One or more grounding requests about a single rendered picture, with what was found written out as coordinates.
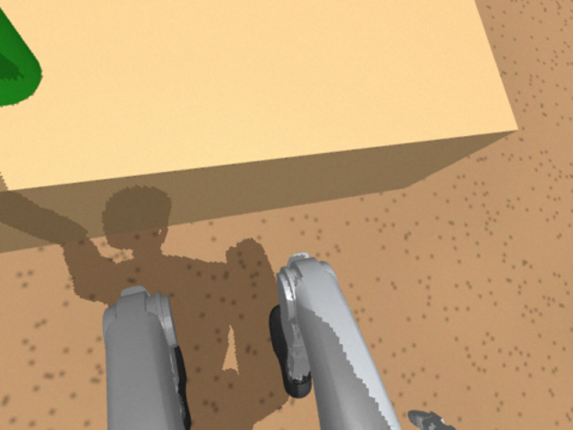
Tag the right robot foot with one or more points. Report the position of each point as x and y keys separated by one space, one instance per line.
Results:
x=295 y=388

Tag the right robot hand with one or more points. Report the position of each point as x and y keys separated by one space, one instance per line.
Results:
x=428 y=421

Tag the left robot foot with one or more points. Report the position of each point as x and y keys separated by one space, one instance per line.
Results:
x=182 y=388

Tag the bottle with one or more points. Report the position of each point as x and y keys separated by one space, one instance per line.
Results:
x=20 y=72

